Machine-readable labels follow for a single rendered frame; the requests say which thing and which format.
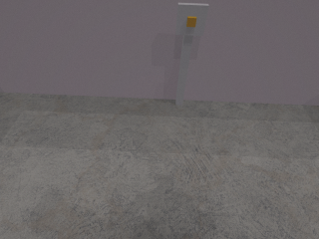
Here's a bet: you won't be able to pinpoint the panel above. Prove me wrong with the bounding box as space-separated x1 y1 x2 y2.
175 2 209 106

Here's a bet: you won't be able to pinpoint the button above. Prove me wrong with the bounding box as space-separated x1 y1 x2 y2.
186 16 197 28

